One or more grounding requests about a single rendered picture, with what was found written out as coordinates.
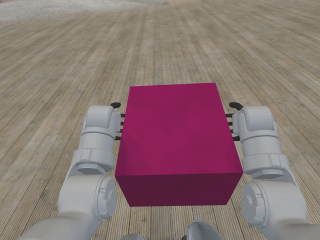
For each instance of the right robot upper arm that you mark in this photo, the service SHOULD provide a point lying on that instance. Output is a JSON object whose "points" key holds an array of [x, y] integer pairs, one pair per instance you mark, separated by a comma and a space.
{"points": [[277, 208]]}

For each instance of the robot right hand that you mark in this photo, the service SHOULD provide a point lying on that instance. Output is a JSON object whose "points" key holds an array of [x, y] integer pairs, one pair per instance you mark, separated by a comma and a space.
{"points": [[238, 106]]}

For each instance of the robot right forearm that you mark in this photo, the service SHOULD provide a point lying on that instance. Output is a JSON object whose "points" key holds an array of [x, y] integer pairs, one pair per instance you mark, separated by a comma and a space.
{"points": [[262, 154]]}

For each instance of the carton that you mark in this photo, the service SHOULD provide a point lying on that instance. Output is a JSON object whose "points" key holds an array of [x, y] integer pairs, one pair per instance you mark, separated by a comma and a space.
{"points": [[176, 147]]}

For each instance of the robot left hand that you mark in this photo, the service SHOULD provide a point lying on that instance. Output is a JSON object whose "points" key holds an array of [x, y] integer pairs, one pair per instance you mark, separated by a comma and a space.
{"points": [[117, 105]]}

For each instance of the left robot upper arm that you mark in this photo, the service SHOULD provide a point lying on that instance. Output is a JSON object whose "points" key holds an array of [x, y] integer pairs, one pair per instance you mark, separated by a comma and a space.
{"points": [[85, 201]]}

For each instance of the robot left forearm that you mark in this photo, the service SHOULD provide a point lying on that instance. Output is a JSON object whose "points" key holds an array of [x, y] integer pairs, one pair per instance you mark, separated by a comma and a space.
{"points": [[95, 151]]}

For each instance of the robot right shin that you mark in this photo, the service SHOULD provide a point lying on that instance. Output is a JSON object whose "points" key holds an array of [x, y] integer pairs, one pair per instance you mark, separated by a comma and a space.
{"points": [[197, 220]]}

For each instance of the right robot thigh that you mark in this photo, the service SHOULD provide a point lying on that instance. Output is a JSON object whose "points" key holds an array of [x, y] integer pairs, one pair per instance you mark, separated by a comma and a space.
{"points": [[201, 231]]}

